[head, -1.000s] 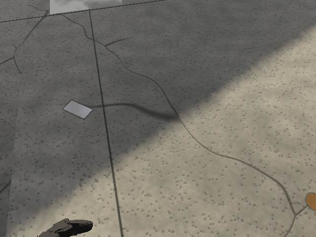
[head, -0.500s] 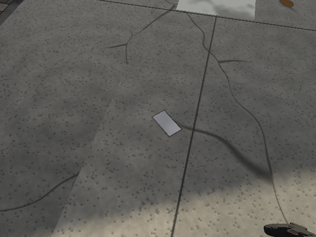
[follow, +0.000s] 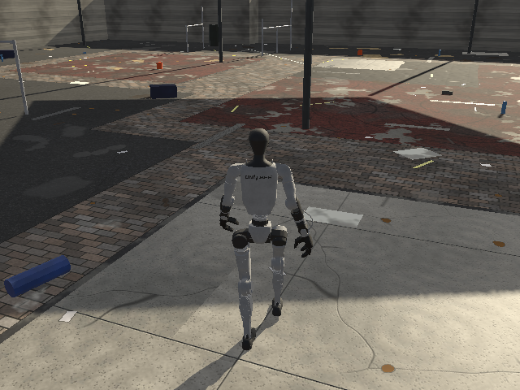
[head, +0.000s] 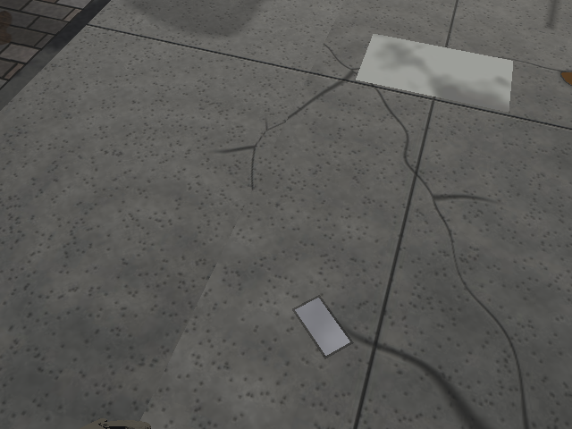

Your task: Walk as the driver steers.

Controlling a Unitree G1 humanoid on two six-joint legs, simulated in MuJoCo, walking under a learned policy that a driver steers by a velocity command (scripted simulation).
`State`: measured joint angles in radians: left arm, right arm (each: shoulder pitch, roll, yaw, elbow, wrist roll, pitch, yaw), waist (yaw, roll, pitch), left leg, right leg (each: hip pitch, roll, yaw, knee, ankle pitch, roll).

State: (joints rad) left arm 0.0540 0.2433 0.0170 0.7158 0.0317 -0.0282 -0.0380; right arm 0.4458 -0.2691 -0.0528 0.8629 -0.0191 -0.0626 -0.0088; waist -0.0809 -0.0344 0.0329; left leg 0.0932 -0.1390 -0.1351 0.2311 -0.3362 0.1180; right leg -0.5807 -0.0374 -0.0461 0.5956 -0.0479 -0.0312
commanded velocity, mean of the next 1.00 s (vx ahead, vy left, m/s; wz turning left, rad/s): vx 0.17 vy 0.00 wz -0.47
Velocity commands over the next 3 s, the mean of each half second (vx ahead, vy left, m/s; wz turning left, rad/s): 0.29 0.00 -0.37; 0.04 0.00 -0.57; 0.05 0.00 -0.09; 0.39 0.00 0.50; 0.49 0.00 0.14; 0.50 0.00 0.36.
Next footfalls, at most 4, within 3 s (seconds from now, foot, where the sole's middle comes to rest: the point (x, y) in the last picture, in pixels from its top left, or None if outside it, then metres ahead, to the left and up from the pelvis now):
0.06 right None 0.21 -0.10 -0.77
0.60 left None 0.37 0.04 -0.77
1.08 right None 0.20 -0.11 -0.77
1.66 left None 0.33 0.05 -0.77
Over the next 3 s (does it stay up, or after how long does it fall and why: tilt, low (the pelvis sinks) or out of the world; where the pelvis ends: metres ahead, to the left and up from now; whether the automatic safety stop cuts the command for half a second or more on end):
stays up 0.94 -0.13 0.01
